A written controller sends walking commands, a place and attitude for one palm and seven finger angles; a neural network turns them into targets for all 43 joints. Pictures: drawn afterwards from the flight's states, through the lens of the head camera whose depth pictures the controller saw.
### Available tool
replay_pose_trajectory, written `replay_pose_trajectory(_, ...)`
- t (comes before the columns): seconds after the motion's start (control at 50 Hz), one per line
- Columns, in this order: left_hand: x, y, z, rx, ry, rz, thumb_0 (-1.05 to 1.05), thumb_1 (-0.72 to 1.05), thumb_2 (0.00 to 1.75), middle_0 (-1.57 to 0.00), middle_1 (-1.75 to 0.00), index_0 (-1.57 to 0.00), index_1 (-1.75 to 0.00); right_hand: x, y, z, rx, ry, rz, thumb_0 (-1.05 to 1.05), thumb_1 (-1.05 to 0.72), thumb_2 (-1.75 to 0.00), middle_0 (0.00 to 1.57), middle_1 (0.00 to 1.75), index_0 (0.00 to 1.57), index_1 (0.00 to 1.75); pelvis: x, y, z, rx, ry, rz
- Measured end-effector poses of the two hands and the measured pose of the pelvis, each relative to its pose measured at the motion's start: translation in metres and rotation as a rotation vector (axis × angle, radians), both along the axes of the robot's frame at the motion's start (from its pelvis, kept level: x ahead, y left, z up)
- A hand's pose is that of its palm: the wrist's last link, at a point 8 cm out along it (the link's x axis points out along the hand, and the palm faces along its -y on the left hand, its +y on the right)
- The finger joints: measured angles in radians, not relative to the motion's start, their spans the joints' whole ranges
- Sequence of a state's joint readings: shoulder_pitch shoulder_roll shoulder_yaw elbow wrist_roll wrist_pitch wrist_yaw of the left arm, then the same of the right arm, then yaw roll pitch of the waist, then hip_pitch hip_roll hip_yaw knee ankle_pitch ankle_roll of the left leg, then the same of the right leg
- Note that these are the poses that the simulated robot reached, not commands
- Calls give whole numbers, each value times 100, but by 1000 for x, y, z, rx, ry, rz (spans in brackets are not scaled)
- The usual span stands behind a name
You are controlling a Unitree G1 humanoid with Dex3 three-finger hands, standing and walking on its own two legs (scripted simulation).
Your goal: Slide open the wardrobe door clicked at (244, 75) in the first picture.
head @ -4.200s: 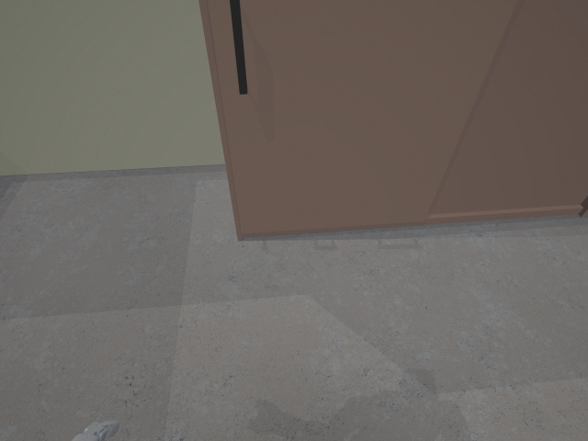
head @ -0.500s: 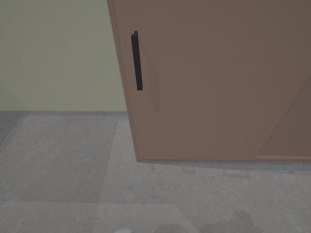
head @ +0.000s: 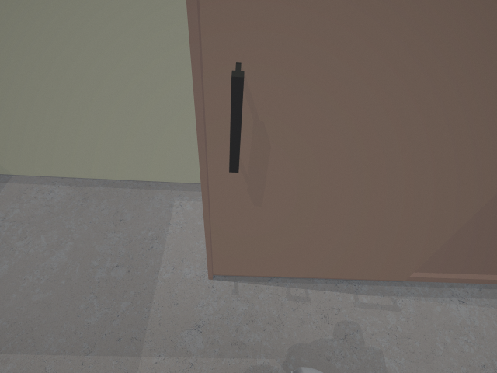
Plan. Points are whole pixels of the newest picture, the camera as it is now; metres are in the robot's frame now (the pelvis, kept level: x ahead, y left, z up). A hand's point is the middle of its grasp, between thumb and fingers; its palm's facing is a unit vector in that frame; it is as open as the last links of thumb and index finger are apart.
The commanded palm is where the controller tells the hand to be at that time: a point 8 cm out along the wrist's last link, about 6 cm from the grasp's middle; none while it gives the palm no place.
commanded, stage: take the last steps up to it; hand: left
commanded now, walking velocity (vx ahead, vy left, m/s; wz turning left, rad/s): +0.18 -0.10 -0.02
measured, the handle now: (236, 122) +0.58 +0.08 +0.08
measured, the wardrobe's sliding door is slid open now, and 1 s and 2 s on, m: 0.00 0.00 0.00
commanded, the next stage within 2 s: come to a stop and stand still in 0.10 s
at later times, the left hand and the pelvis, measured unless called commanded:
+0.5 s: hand (192, 336) +0.22 +0.12 -0.16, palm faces +0.04 -0.97 -0.22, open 7.3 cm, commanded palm none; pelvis +0.11 -0.05 -0.01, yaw +1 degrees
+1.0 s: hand out of the picture +0.04 +0.21 -0.18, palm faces +0.09 -0.97 -0.22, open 7.4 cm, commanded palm none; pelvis +0.06 +0.02 +0.00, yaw +0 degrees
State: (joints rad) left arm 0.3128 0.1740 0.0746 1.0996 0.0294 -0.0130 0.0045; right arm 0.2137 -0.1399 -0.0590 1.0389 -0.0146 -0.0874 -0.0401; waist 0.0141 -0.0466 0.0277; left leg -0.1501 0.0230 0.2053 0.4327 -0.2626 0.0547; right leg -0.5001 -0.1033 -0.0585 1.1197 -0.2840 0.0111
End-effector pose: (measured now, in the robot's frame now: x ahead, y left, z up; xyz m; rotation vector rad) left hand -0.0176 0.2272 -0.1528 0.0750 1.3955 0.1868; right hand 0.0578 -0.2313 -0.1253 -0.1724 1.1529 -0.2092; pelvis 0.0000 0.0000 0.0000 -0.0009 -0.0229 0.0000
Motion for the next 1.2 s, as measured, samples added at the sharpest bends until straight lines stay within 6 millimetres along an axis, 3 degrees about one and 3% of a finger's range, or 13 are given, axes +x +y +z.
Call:
replay_pose_trajectory(0.08,85,9,10,30,-157,-37,1,91,89,-20,-30,-19,-30,-15,-2,-4,15,104,-25,-3,-95,-90,20,30,20,30,26,-3,2,7,1,2)
replay_pose_trajectory(0.18,168,-5,20,43,-246,-107,1,91,89,-20,-30,-19,-30,-37,-2,-16,67,243,-80,-1,-93,-90,20,30,20,30,58,-15,-1,14,-1,-1)
replay_pose_trajectory(0.28,228,-36,16,60,-272,-177,1,91,89,-20,-30,-19,-30,-49,-10,-35,127,378,-140,0,-92,-90,20,30,20,30,96,-38,-15,28,-1,-6)
replay_pose_trajectory(0.34,240,-55,14,64,-272,-179,0,91,89,-20,-30,-19,-30,-41,-18,-42,146,432,-150,0,-92,-90,20,30,20,30,109,-47,-18,11,-6,4)
replay_pose_trajectory(0.42,234,-70,16,54,-234,-150,0,90,89,-20,-30,-20,-30,-10,-29,-41,137,412,-129,0,-91,-90,20,30,20,30,114,-53,-11,22,-6,16)
replay_pose_trajectory(0.46,230,-68,19,65,-237,-107,-1,92,89,-21,-30,-20,-30,10,-35,-40,126,379,-104,0,-91,-90,19,30,20,30,112,-53,-9,26,-1,20)
replay_pose_trajectory(0.6,201,-37,20,98,-206,-70,-1,92,89,-21,-30,-20,-30,74,-42,-34,72,201,-20,0,-92,-90,19,29,20,30,96,-40,-8,20,13,19)
replay_pose_trajectory(0.7,166,-4,6,92,-183,-31,0,91,89,-21,-30,-20,-30,94,-29,-21,21,87,28,0,-92,-90,19,29,20,30,81,-20,-13,0,13,19)
replay_pose_trajectory(0.76,143,14,-6,72,-149,-3,0,91,89,-21,-30,-20,-30,86,-15,-15,-5,55,37,0,-92,-90,19,29,20,30,73,-6,-17,-6,5,21)
replay_pose_trajectory(0.84,111,26,-1,52,-77,20,1,91,89,-20,-30,-20,-30,67,6,-4,-8,94,47,0,-91,-90,19,29,20,30,70,6,-5,-19,15,26)
replay_pose_trajectory(1.0,54,30,6,48,73,14,1,91,89,-20,-30,-19,-30,39,25,-9,13,151,18,0,-93,-90,20,30,20,30,62,20,1,9,37,6)
replay_pose_trajectory(1.08,46,22,8,53,97,-9,1,91,89,-20,-30,-19,-30,20,26,-20,47,178,-11,0,-93,-90,20,30,20,30,56,19,-2,28,35,-1)
replay_pose_trajectory(1.2,51,4,16,52,36,-36,1,90,89,-20,-30,-20,-30,-13,28,-30,98,232,-34,0,-93,-90,20,30,20,30,47,16,1,12,11,1)
